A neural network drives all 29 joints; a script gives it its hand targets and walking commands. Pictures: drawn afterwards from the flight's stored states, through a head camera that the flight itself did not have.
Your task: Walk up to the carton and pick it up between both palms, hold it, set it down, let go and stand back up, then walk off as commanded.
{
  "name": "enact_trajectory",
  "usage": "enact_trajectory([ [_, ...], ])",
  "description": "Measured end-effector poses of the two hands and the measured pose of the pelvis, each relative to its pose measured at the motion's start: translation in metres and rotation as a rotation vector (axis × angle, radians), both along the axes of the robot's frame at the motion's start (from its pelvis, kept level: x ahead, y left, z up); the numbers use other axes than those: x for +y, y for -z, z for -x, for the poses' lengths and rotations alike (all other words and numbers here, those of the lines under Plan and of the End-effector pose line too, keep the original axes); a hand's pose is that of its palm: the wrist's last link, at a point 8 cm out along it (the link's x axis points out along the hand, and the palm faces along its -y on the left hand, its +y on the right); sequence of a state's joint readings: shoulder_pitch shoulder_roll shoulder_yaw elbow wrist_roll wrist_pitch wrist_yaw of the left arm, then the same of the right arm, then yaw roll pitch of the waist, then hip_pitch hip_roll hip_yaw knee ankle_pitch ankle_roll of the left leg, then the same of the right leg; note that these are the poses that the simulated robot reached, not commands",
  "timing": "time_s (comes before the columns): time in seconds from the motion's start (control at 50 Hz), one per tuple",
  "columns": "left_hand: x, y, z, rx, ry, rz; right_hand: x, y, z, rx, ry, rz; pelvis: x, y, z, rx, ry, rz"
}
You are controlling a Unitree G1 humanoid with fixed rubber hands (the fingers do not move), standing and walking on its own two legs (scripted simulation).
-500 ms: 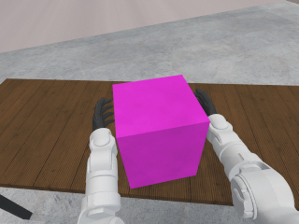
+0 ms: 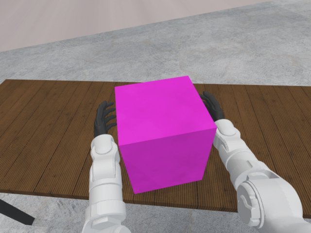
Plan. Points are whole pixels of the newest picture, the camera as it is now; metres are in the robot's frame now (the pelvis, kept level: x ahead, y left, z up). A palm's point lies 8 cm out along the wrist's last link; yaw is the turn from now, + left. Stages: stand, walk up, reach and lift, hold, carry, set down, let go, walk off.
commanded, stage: set down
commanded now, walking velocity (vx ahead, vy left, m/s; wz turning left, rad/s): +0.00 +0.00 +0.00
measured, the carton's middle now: (160, 136) +0.39 +0.09 +0.03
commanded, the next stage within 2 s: none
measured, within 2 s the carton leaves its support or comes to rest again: neither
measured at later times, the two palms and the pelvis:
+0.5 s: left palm (103, 134) +0.32 +0.23 +0.09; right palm (215, 119) +0.43 -0.05 +0.08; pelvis +0.00 +0.00 +0.00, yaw +0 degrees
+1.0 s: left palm (109, 144) +0.33 +0.23 +0.05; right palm (214, 122) +0.45 -0.06 +0.05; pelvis -0.01 +0.00 +0.00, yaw +0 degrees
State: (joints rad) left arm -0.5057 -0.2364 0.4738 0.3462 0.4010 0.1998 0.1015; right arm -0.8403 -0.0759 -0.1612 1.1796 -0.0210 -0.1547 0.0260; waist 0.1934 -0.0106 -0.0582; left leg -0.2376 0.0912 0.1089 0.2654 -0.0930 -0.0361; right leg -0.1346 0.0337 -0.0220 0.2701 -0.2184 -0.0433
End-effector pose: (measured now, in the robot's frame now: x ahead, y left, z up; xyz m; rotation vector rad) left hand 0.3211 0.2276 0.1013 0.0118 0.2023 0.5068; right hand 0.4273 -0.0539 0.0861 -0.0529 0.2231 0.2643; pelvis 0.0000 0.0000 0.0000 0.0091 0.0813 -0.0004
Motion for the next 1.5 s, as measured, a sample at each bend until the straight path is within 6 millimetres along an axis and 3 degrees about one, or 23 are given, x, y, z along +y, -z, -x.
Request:
enact_trajectory([
  [0.48,0.001,0.006,0.000,-0.007,0.001,-0.003,0.000,0.003,0.000,-0.005,0.001,-0.028,-0.002,0.000,-0.002,0.004,-0.001,-0.002],
  [0.68,0.000,0.023,0.002,0.027,-0.033,0.036,0.000,0.007,-0.004,-0.013,-0.020,0.034,-0.002,0.000,-0.002,0.020,-0.002,-0.002],
  [0.98,-0.002,0.055,-0.004,0.093,-0.030,0.076,-0.004,0.041,-0.020,0.083,-0.024,0.058,0.003,0.004,0.006,0.119,0.004,0.013],
  [1.12,-0.002,0.046,-0.003,0.133,-0.031,0.085,-0.018,0.012,-0.033,0.020,-0.003,0.016,0.003,0.004,0.010,0.130,0.005,0.014],
  [1.34,-0.004,-0.016,0.001,0.104,-0.020,0.067,-0.051,-0.055,-0.032,0.007,0.016,-0.006,-0.008,0.005,0.023,0.113,0.011,0.011],
  [1.5,0.001,-0.036,-0.001,0.091,-0.008,0.101,-0.051,-0.068,-0.025,0.047,-0.002,0.019,-0.009,0.008,0.033,0.104,0.017,0.021],
])
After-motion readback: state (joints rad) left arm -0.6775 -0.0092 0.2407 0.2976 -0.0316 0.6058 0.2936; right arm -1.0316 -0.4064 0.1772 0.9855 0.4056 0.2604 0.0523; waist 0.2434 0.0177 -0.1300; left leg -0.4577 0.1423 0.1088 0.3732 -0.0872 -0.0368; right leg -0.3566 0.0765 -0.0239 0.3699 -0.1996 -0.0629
